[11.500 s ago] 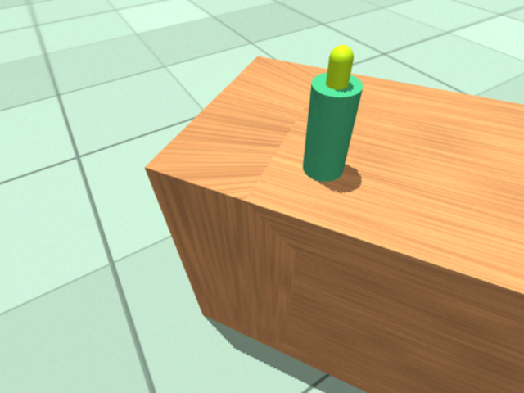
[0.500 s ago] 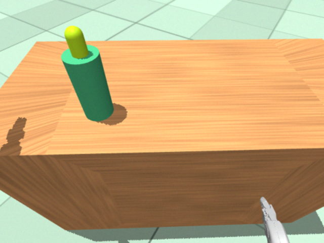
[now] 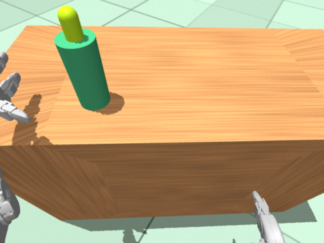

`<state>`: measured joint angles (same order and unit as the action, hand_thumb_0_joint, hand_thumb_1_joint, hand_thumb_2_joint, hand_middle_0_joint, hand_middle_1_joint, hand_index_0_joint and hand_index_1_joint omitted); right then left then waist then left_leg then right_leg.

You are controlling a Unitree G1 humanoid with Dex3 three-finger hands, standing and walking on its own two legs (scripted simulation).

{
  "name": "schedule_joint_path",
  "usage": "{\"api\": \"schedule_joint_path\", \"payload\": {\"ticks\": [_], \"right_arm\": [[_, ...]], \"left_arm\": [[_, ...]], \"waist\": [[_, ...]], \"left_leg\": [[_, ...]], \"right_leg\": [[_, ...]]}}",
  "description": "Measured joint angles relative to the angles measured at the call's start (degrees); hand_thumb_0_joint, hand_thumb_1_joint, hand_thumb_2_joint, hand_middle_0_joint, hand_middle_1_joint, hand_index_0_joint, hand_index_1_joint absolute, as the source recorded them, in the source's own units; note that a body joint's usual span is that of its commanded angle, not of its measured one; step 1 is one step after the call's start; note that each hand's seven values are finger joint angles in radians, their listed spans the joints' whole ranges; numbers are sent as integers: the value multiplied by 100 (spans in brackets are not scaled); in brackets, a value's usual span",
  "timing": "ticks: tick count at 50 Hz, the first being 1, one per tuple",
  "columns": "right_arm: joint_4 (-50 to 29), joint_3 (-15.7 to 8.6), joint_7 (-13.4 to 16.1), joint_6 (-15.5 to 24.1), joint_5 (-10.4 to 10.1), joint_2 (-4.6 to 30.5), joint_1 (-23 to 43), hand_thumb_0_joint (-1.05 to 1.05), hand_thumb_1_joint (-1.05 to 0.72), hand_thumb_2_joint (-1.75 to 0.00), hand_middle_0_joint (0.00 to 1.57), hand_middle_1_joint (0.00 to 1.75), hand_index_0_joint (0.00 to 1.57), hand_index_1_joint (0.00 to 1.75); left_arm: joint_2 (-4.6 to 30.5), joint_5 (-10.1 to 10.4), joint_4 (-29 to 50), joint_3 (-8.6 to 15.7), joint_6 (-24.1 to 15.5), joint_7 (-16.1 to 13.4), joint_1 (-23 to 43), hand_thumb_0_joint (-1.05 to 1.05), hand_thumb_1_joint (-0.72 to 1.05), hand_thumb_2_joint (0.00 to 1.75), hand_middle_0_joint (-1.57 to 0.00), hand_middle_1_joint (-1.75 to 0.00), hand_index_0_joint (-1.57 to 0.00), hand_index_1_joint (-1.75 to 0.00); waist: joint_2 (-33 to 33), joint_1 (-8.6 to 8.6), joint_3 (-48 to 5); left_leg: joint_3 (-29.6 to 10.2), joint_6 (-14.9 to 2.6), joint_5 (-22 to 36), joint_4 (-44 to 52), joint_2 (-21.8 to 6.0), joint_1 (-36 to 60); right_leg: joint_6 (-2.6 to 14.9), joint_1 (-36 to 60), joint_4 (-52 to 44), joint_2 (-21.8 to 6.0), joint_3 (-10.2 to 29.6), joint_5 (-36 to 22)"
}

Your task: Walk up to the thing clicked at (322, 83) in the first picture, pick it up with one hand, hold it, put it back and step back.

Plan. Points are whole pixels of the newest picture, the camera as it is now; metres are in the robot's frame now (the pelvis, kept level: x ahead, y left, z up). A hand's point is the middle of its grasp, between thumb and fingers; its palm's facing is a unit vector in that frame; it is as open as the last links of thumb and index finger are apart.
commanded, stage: close in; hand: left
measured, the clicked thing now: (83, 63) +0.51 +0.17 +0.18
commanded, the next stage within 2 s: rest palm in 0.54 s
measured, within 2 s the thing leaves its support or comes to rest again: neither
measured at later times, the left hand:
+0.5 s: hand (74, 88) +0.48 +0.20 +0.13, palm faces +0.11 -0.99 +0.02, open 17.7 cm
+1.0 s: hand (88, 85) +0.49 +0.17 +0.13, palm faces +0.14 -0.99 +0.01, open 16.4 cm
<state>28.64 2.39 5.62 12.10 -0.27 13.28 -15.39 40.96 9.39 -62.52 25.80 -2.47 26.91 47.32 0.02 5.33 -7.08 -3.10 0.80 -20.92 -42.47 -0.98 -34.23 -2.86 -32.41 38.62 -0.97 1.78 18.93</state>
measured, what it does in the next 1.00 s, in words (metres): stands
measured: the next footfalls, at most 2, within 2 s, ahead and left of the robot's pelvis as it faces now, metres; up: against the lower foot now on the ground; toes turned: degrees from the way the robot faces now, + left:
none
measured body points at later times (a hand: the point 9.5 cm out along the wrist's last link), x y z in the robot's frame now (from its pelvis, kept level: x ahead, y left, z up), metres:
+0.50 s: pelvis +0.00 -0.01 -0.02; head +0.06 +0.00 +0.43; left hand +0.47 +0.25 +0.13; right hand +0.14 -0.28 -0.07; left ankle -0.01 +0.12 -0.71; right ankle +0.00 -0.16 -0.71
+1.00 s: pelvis -0.01 -0.01 -0.02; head +0.06 -0.01 +0.43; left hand +0.48 +0.22 +0.13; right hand +0.13 -0.28 -0.06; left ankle -0.01 +0.12 -0.71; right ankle +0.00 -0.16 -0.71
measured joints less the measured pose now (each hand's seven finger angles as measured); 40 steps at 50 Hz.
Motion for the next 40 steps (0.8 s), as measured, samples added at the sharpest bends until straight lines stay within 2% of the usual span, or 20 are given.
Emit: {"api": "schedule_joint_path", "payload": {"ticks": [4,9,13,16,19,29,40], "right_arm": [[-186,-42,-130,-110,13,3,-1,-1,54,-5,5,6,5,5],[-456,-156,-304,-327,51,4,-60,-1,54,-4,5,6,5,5],[-620,-304,-416,-526,66,6,-125,-1,53,-4,5,6,5,5],[-679,-429,-454,-653,49,32,-169,-1,53,-5,5,6,5,5],[-712,-507,-475,-741,20,59,-181,-1,52,-5,5,6,5,5],[-977,-558,-554,-831,-36,34,-228,-1,53,-4,5,6,5,5],[-1215,-604,-555,-916,-18,17,-317,-1,53,-4,5,6,5,5]], "left_arm": [[-428,-14,118,-93,-260,-367,-43,-1,-61,6,-5,-6,-5,-7],[-847,-87,372,-45,-475,-911,-64,-2,-61,6,-5,-6,-5,-7],[-1052,-164,626,9,-538,-1404,-79,-2,-61,5,-6,-6,-6,-6],[-1148,-202,743,-42,-552,-1639,-97,-2,-61,5,-6,-5,-7,-6],[-1224,-195,801,-155,-550,-1720,-108,-2,-61,4,-6,-5,-7,-5],[-1495,-143,895,-416,-384,-1848,-161,-1,-61,2,-6,-4,-8,-3],[-1692,-222,967,-586,-355,-2173,0,-1,-61,2,-12,-4,-12,-4]], "waist": [[9,137,39],[-7,282,82],[-62,318,88],[-115,283,62],[-146,221,25],[-136,65,-38],[-92,122,69]], "left_leg": [[32,6,-90,-213,-47,-198],[78,22,-209,-470,-109,-427],[108,26,-286,-615,-137,-546],[123,27,-325,-670,-143,-566],[127,30,-345,-687,-137,-550],[78,60,-339,-699,-97,-485],[67,87,-319,-749,-92,-513]], "right_leg": [[-4,-209,186,53,39,55],[2,-463,428,121,94,136],[3,-607,585,153,128,200],[3,-642,657,161,143,242],[8,-641,705,155,147,276],[41,-603,829,118,97,350],[66,-650,926,117,89,357]]}}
